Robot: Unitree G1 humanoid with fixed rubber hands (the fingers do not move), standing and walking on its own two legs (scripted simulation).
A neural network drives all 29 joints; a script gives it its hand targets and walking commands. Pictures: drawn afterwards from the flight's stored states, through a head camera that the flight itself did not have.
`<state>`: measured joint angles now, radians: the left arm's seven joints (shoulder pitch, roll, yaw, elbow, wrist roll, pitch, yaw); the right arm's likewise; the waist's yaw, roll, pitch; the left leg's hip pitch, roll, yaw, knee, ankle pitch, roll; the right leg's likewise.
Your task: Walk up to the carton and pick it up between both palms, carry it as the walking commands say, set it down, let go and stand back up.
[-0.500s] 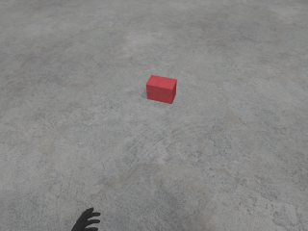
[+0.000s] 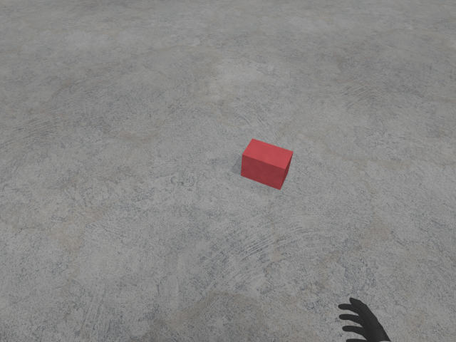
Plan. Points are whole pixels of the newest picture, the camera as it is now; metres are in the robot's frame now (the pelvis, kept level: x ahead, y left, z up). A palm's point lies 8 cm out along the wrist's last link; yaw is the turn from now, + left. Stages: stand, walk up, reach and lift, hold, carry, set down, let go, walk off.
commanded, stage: walk up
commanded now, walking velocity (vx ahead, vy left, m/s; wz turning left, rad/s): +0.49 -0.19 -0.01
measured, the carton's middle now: (266, 164) +1.14 -0.10 -0.67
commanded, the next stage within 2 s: none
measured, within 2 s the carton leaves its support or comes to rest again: neither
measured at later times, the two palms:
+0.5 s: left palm (183, 238) +0.36 +0.16 -0.11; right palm out of the picture +0.15 -0.31 -0.13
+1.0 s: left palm (162, 247) +0.35 +0.22 -0.14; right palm (344, 170) +0.60 -0.25 -0.10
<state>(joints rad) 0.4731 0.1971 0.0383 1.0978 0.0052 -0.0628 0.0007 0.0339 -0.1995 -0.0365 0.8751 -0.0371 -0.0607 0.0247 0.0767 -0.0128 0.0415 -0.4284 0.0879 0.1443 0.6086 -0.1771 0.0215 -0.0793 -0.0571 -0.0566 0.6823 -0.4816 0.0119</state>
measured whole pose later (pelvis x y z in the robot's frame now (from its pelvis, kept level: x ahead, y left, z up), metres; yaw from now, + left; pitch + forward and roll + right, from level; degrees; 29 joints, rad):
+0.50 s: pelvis +0.22 -0.07 +0.00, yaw +1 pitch +1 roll +0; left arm 0.08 0.20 0.04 0.94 0.04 -0.07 -0.04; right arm 0.44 -0.21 -0.05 1.03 -0.03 -0.06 0.01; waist -0.06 0.02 0.04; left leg -0.20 0.14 0.06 0.84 -0.47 -0.02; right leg -0.41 -0.08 -0.14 0.59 -0.18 -0.02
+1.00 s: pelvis +0.45 -0.02 +0.00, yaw +0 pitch +0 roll -2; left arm 0.44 0.21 0.05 1.12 0.01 -0.05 0.00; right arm 0.07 -0.20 -0.04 0.93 -0.03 -0.06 0.02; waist 0.07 -0.02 0.06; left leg -0.41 0.09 0.15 0.63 -0.21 0.02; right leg -0.15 -0.08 -0.05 0.84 -0.48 0.02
